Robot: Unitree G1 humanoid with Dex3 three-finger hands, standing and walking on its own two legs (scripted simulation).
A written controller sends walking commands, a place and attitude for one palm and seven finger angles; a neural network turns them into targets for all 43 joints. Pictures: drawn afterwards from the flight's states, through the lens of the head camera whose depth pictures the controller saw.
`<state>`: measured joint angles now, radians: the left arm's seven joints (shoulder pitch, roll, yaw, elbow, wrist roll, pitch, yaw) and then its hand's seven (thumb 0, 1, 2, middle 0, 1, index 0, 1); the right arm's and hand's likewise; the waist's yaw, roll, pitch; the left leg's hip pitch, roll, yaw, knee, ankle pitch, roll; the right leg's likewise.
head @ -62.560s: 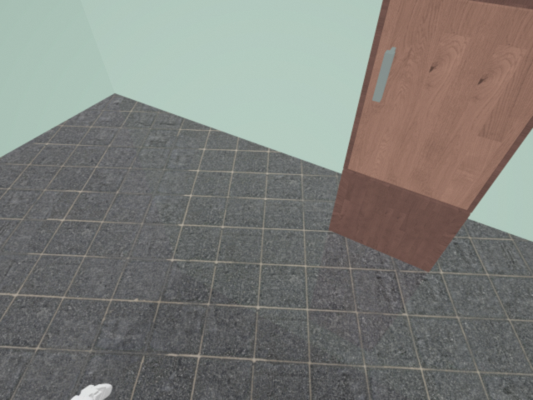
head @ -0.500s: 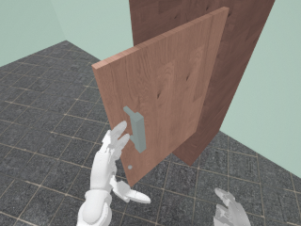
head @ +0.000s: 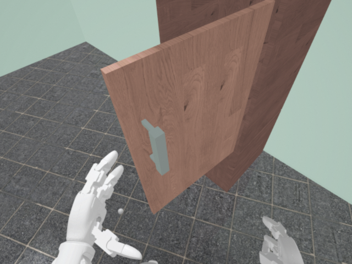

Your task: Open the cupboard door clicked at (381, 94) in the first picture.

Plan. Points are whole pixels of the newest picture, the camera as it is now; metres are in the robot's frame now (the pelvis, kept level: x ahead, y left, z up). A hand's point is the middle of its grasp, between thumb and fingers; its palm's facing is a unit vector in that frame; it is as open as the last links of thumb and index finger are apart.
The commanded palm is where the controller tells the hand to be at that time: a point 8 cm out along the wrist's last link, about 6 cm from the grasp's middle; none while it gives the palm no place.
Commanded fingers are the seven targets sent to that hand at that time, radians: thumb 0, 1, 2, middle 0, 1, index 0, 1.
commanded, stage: draw the hand back to the body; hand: left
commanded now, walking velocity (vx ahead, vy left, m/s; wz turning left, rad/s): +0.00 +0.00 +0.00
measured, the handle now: (154, 147) +0.35 +0.07 +0.10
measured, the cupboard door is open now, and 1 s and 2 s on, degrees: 84 84 84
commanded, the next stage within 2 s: step back with the hand held close in 1.62 s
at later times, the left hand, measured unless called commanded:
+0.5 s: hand (80, 203) +0.20 +0.18 +0.13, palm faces -0.01 -1.00 -0.06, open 16.3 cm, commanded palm +0.18 +0.24 +0.14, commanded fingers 0.00 -0.36 0.36 -0.16 -0.30 -0.16 -0.30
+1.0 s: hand (13, 185) +0.21 +0.26 +0.18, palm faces +0.31 -0.88 -0.35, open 12.0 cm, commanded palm +0.16 +0.31 +0.20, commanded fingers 0.00 0.51 0.74 -0.19 -0.30 -0.19 -0.30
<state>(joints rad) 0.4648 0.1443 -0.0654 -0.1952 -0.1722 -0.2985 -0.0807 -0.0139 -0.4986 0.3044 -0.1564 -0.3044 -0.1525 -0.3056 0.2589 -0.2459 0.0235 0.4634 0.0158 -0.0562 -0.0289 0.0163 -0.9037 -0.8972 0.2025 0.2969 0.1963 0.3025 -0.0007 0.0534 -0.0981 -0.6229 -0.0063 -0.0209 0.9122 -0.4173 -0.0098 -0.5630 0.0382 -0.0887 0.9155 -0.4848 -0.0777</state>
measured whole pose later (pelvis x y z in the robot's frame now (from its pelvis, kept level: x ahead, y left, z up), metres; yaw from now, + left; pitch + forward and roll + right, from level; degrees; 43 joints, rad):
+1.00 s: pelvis +0.01 +0.05 +0.04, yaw -1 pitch -2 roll -1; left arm 0.53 0.32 0.19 -0.45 -0.06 -0.07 0.13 0.00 0.18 0.60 -0.18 -0.30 -0.18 -0.30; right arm 0.23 -0.22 0.06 0.58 0.01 -0.10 -0.08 0.02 -0.90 -0.90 0.20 0.30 0.20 0.30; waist 0.05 0.06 -0.02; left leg -0.23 -0.04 0.02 0.55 -0.28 0.05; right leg -0.17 0.01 -0.03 0.52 -0.31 -0.01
